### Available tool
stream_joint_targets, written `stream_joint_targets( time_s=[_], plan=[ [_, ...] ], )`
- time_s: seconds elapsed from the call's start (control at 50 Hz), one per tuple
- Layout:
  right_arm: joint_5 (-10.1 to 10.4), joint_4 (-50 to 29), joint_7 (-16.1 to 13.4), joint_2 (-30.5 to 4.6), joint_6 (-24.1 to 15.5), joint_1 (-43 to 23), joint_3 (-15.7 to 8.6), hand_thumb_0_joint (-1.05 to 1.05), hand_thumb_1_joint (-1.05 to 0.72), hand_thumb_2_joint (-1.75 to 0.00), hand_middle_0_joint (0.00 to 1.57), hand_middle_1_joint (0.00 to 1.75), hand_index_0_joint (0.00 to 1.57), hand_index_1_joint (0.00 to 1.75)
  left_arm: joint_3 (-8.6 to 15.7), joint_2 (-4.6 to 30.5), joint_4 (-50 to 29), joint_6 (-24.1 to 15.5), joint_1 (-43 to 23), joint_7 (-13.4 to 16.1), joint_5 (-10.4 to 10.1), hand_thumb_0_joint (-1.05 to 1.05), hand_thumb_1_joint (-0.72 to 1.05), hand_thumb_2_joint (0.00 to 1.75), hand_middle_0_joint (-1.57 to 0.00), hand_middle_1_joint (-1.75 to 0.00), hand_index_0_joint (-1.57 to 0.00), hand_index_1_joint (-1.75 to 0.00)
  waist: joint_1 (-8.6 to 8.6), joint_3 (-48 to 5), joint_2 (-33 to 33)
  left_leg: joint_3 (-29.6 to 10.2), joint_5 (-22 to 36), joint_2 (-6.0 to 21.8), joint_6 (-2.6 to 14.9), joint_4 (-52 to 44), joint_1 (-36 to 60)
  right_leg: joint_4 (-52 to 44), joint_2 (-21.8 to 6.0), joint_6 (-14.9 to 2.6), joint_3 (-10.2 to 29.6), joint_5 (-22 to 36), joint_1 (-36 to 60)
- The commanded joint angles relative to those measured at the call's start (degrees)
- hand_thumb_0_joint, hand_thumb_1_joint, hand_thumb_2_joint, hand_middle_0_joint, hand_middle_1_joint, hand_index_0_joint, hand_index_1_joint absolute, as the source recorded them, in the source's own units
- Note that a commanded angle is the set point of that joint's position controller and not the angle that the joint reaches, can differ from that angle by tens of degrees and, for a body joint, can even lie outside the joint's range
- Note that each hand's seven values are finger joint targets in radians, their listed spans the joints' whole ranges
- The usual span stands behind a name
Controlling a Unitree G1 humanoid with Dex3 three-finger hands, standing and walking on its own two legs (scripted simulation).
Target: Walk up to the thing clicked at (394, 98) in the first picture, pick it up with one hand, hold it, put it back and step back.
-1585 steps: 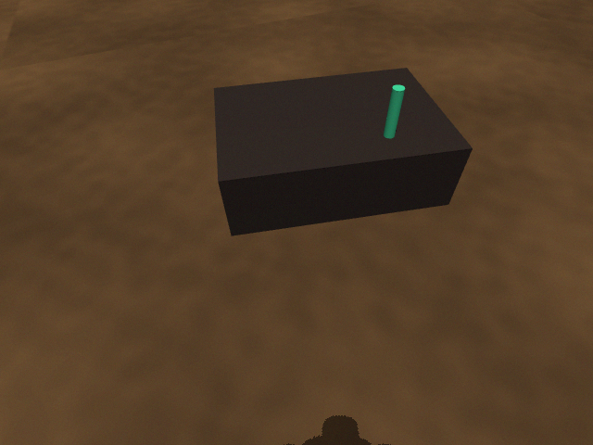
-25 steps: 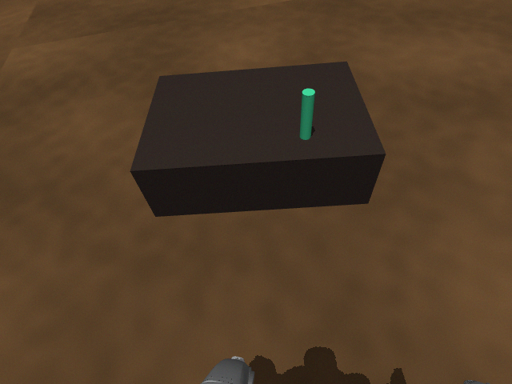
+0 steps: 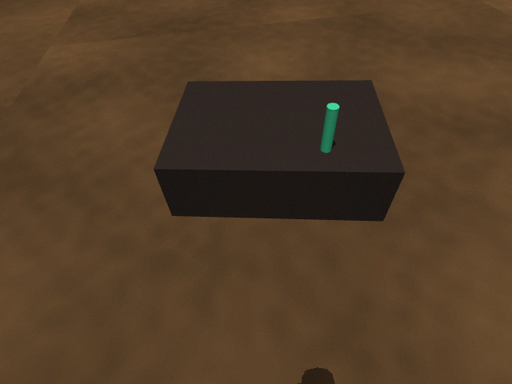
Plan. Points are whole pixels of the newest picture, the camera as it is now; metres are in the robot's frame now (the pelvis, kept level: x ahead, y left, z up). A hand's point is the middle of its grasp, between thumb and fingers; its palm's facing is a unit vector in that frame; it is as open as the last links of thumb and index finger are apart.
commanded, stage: step back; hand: right
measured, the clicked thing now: (329, 129) +1.11 -0.23 -0.33
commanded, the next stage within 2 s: stand in 0.48 s
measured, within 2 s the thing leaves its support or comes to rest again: neither
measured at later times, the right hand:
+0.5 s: hand out of the picture +0.16 -0.21 -0.14, palm faces -0.01 +0.94 -0.33, open 7.4 cm
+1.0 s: hand out of the picture +0.08 -0.23 -0.14, palm faces +0.01 +0.94 -0.33, open 7.4 cm
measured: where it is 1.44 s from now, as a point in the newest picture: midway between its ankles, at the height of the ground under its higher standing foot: outside the picture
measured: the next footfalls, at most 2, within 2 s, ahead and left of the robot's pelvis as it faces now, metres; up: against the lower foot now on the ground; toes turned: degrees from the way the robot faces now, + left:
none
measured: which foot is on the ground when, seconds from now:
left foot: down 0.00-1.00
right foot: down 0.00-1.00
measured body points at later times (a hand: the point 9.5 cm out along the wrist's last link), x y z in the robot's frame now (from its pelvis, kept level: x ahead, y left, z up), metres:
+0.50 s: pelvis +0.03 +0.02 +0.01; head +0.05 +0.03 +0.46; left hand +0.13 +0.33 -0.12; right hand +0.16 -0.26 -0.11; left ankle +0.05 +0.14 -0.73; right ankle +0.00 -0.12 -0.73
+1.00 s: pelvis +0.01 +0.02 +0.02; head +0.01 +0.03 +0.47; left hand +0.09 +0.32 -0.12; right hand +0.08 -0.28 -0.12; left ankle +0.05 +0.14 -0.73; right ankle +0.00 -0.12 -0.73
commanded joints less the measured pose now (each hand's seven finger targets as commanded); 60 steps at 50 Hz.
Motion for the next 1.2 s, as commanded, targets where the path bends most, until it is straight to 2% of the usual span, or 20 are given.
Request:
stream_joint_targets(
  time_s=[0.0,0.02,0.04,0.06,0.08,0.1,0.16,0.2,0.26,0.44,0.46,0.5,0.66,0.7,0.74,0.78,0.84,0.94,1.14,1.18],
  plan=[
    [-0.1,-2.1,-0.6,-8.7,-2.4,1.2,-2.9,0.00,-0.90,-0.90,0.20,0.30,0.20,0.30,3.2,15.8,-4.6,-0.9,-7.4,0.8,-0.6,0.00,0.90,0.90,-0.20,-0.30,-0.20,-0.30,-2.47,-2.3,-8.0,4.8,9.6,0.1,-0.08,-14.1,7.1,-6.9,-11.2,-7.34,8.1,13.1,-3.0],
    [-0.4,-1.9,-0.8,-8.7,-2.5,0.3,-3.1,0.00,-0.90,-0.90,0.20,0.30,0.20,0.30,2.6,14.6,-4.2,-0.5,-6.0,0.7,-0.7,0.00,0.90,0.90,-0.20,-0.30,-0.20,-0.30,-2.27,-2.5,-7.0,4.4,14.9,-0.1,0.45,-17.8,10.7,-3.4,-9.3,-5.53,6.0,16.8,-4.4],
    [-0.7,-2.0,-1.2,-9.9,-2.7,0.9,-3.5,0.00,-0.90,-0.90,0.20,0.30,0.20,0.30,1.9,12.9,-4.5,-0.2,-5.3,0.7,-0.9,0.00,0.90,0.90,-0.20,-0.30,-0.20,-0.30,-2.79,-4.6,-4.8,0.0,19.2,3.1,1.72,-19.2,14.9,1.1,-7.5,-3.72,4.5,18.6,-6.5],
    [-0.9,-2.4,-1.6,-12.6,-3.2,0.2,-3.6,0.00,-0.90,-0.90,0.20,0.30,0.20,0.30,1.1,10.4,-4.8,0.2,-4.7,0.6,-1.6,0.00,0.90,0.90,-0.20,-0.30,-0.20,-0.30,-2.16,-6.1,3.8,-13.2,20.4,12.5,4.73,-22.9,14.9,6.5,-2.7,-0.58,1.8,10.2,-9.4],
    [-0.1,-3.1,-1.5,-15.8,-3.1,-2.4,-3.6,0.00,-0.90,-0.90,0.20,0.30,0.20,0.30,1.9,11.8,-3.4,0.8,-4.8,0.8,-2.2,0.00,0.90,0.90,-0.20,-0.30,-0.20,-0.30,-1.24,-6.2,5.1,-18.3,14.5,17.8,10.76,-23.6,7.7,6.4,0.3,-0.35,1.5,-8.3,-5.0],
    [0.2,-3.1,-1.3,-15.4,-2.8,-4.7,-3.5,0.00,-0.90,-0.90,0.20,0.30,0.20,0.30,1.8,12.5,-2.5,0.8,-4.7,0.8,-1.9,0.00,0.90,0.90,-0.20,-0.30,-0.20,-0.30,-0.77,-5.7,4.0,-17.4,13.1,17.8,11.72,-23.3,5.2,5.0,-0.4,-0.77,2.5,-10.0,-1.3],
    [0.2,-3.0,-1.4,-11.8,-2.4,-9.4,-2.0,0.00,-0.90,-0.90,0.20,0.30,0.20,0.30,1.5,12.8,-0.4,-0.2,-3.0,1.1,-1.5,0.00,0.90,0.90,-0.20,-0.30,-0.20,-0.30,0.81,-5.5,5.0,-6.3,22.8,10.8,4.34,-18.1,4.6,-5.5,-2.5,-1.69,4.6,6.0,3.5],
    [0.6,-1.9,-1.4,-10.6,-2.3,-8.4,-1.7,0.00,-0.90,-0.90,0.20,0.30,0.20,0.30,1.8,14.7,0.1,-0.5,-4.3,1.0,-1.4,0.00,0.90,0.90,-0.20,-0.30,-0.20,-0.30,-0.59,-6.6,3.2,-2.8,23.9,7.6,2.07,-16.8,5.7,-6.0,-4.9,-2.60,7.4,13.6,5.1],
    [0.5,-0.5,-1.6,-11.1,-2.4,-8.9,-1.9,0.00,-0.90,-0.90,0.20,0.30,0.20,0.30,1.3,13.7,0.4,-0.4,-5.7,1.3,-1.7,0.00,0.90,0.90,-0.20,-0.30,-0.20,-0.30,-0.76,-8.3,2.7,-2.4,32.6,8.3,2.52,-16.0,10.8,-5.5,-4.7,-2.07,5.7,18.7,4.8],
    [0.7,1.1,-1.6,-9.6,-1.9,-11.8,-1.8,0.00,-0.90,-0.90,0.20,0.30,0.20,0.30,1.0,13.4,1.9,0.0,-8.5,1.4,-1.3,0.00,0.90,0.90,-0.20,-0.30,-0.20,-0.30,-1.27,-7.2,-0.9,-0.8,29.8,8.0,2.33,-18.7,11.4,-8.1,-4.9,-1.42,5.5,18.6,5.9],
    [1.1,1.3,-1.4,-10.3,-2.0,-10.9,-1.2,0.00,-0.90,-0.90,0.20,0.30,0.20,0.30,0.0,11.3,2.7,-0.1,-8.3,1.2,-2.0,0.00,0.90,0.90,-0.20,-0.30,-0.20,-0.30,-1.63,-7.3,-0.2,-2.5,34.2,8.5,2.21,-20.5,13.7,-10.2,-5.5,-0.52,6.7,21.1,6.1],
    [1.2,1.8,-1.3,-10.3,-2.1,-11.1,-1.2,0.00,-0.90,-0.90,0.20,0.30,0.20,0.30,-0.1,12.1,3.0,-0.2,-8.5,1.3,-2.1,0.00,0.90,0.90,-0.20,-0.30,-0.20,-0.30,-1.73,-7.7,-0.7,-2.2,37.0,8.7,1.86,-20.9,15.9,-11.1,-5.6,-0.18,6.5,22.4,6.5],
    [1.2,2.6,-1.0,-9.9,-2.2,-12.6,-0.6,0.00,-0.90,-0.90,0.20,0.30,0.20,0.30,-0.2,12.2,4.2,-0.1,-9.8,1.0,-1.7,0.00,0.90,0.90,-0.20,-0.30,-0.20,-0.30,-1.41,-6.1,-0.5,-1.9,29.4,8.3,0.94,-25.4,14.6,-15.6,-5.9,0.38,6.6,16.3,8.3],
    [1.2,2.8,-1.1,-10.0,-2.4,-12.5,-0.5,0.00,-0.90,-0.90,0.20,0.30,0.20,0.30,-0.2,12.2,4.5,-0.1,-9.5,0.9,-1.6,0.00,0.90,0.90,-0.20,-0.30,-0.20,-0.30,-1.29,-7.0,0.0,-1.7,30.3,8.5,0.83,-25.8,16.2,-15.5,-6.1,0.19,6.7,16.6,8.3],
    [1.1,3.1,-1.1,-9.9,-2.3,-12.1,-0.5,0.00,-0.90,-0.90,0.20,0.30,0.20,0.30,0.0,12.5,4.8,0.1,-9.8,0.9,-1.6,0.00,0.90,0.90,-0.20,-0.30,-0.20,-0.30,-1.51,-5.3,-0.1,-1.9,25.7,8.2,0.58,-27.2,14.9,-16.1,-5.8,0.15,6.7,12.7,7.2],
    [1.2,3.4,-1.1,-10.2,-2.3,-12.1,-0.5,0.00,-0.90,-0.90,0.20,0.30,0.20,0.30,-0.3,12.2,5.0,0.1,-9.4,0.8,-1.5,0.00,0.90,0.90,-0.20,-0.30,-0.20,-0.30,-1.48,-5.6,-0.2,-1.8,25.5,8.3,0.67,-26.8,15.5,-16.9,-6.2,-0.02,7.0,12.5,6.7],
    [1.1,4.1,-1.0,-10.6,-2.1,-11.4,-0.4,0.00,-0.90,-0.90,0.20,0.30,0.20,0.30,-0.4,11.9,5.2,0.2,-9.2,0.6,-1.6,0.00,0.90,0.90,-0.20,-0.30,-0.20,-0.30,-1.53,-3.5,0.1,-2.2,18.3,8.1,0.47,-28.5,13.1,-17.4,-5.9,0.01,7.1,8.5,5.9],
    [0.8,4.5,-0.8,-10.7,-2.0,-9.4,-0.2,0.00,-0.90,-0.90,0.20,0.30,0.20,0.30,-0.3,12.5,5.4,0.2,-8.7,0.5,-1.4,0.00,0.90,0.90,-0.20,-0.30,-0.20,-0.30,-1.97,-2.1,-0.2,-3.1,12.0,8.0,0.46,-30.2,11.0,-17.3,-5.5,-0.13,7.0,5.1,4.6],
    [0.8,5.1,-0.8,-10.9,-2.0,-8.2,-0.1,0.00,-0.90,-0.90,0.20,0.30,0.20,0.30,-0.7,12.4,5.4,0.1,-6.7,0.4,-1.5,0.00,0.90,0.90,-0.20,-0.30,-0.20,-0.30,-1.91,-3.0,-0.2,-3.3,13.3,8.0,0.63,-28.9,11.6,-17.4,-5.8,-0.45,7.6,4.8,3.0],
    [0.9,5.1,-0.7,-10.7,-2.0,-7.9,-0.1,0.00,-0.90,-0.90,0.20,0.30,0.20,0.30,-0.8,12.7,5.1,0.0,-6.8,0.4,-1.5,0.00,0.90,0.90,-0.20,-0.30,-0.20,-0.30,-2.08,-4.5,-1.6,-2.7,17.6,8.0,0.83,-27.7,13.3,-17.3,-6.2,-0.49,7.9,7.1,3.5]
  ],
)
